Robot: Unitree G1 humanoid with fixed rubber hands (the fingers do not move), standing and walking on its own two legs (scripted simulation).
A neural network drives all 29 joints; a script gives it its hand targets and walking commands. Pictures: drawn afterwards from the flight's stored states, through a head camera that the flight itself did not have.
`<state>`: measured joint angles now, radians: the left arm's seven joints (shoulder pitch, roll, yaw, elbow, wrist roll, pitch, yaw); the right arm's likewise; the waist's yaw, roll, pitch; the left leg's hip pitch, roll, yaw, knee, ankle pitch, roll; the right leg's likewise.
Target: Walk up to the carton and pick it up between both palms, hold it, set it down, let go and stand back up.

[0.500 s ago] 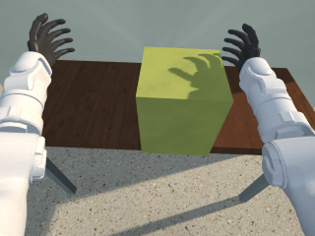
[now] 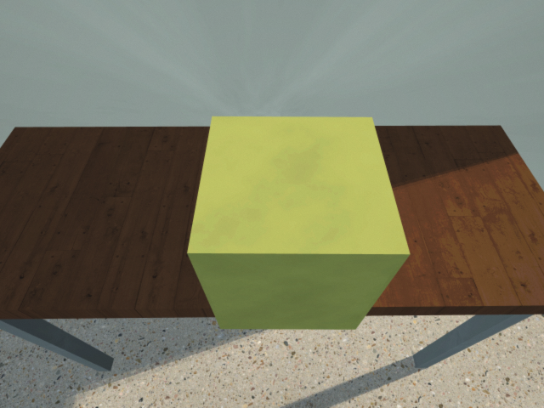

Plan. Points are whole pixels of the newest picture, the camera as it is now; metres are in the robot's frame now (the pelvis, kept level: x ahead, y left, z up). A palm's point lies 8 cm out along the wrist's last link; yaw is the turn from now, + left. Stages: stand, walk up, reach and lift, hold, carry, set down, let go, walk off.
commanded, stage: stand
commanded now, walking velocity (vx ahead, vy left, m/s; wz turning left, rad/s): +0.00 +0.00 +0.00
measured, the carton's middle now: (289, 232) +0.36 +0.01 +0.06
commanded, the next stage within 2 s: none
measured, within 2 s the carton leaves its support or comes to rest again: neither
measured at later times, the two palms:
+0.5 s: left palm (138, 366) +0.21 +0.25 -0.12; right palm out of the picture -0.02 -0.26 -0.12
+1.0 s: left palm out of the picture +0.14 +0.22 -0.13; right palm out of the picture +0.09 -0.28 -0.14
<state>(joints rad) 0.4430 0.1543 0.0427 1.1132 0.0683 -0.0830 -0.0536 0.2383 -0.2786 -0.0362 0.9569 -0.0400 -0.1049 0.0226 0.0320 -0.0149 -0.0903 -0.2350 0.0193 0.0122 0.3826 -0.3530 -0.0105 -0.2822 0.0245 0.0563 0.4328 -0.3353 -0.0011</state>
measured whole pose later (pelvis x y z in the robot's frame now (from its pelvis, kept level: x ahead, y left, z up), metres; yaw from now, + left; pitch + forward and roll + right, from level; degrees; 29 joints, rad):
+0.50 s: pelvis +0.12 -0.01 +0.00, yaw -1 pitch +3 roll +0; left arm 0.25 0.28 0.01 0.96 0.05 -0.05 0.02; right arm 0.55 -0.26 -0.01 1.13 -0.06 -0.09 -0.03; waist -0.09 0.00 -0.07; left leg -0.03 -0.02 0.01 0.33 -0.37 0.02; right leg -0.38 -0.01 0.05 0.66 -0.38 0.03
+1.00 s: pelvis +0.16 -0.03 +0.00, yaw +0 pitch +1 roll -1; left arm 0.36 0.22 -0.04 1.06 0.03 -0.01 0.03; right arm 0.41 -0.25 0.03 1.14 -0.03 -0.03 -0.04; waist -0.01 0.05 -0.02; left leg 0.01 0.05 0.00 0.35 -0.38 -0.02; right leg -0.22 0.02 -0.02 0.45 -0.25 0.00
